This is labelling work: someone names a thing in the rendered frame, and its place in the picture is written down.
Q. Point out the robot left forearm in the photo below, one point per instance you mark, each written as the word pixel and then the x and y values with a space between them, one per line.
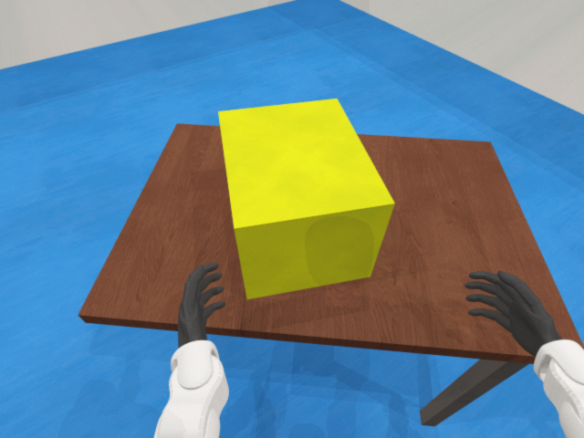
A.
pixel 198 393

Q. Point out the table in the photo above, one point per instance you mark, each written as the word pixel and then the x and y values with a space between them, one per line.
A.
pixel 455 213

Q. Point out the robot right forearm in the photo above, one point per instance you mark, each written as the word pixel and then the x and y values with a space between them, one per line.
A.
pixel 560 365

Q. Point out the right robot hand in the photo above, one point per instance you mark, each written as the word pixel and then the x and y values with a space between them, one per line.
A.
pixel 522 312

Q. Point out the carton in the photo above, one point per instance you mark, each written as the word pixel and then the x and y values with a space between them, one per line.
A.
pixel 309 207

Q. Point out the left robot hand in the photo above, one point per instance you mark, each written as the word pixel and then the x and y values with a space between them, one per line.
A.
pixel 192 316

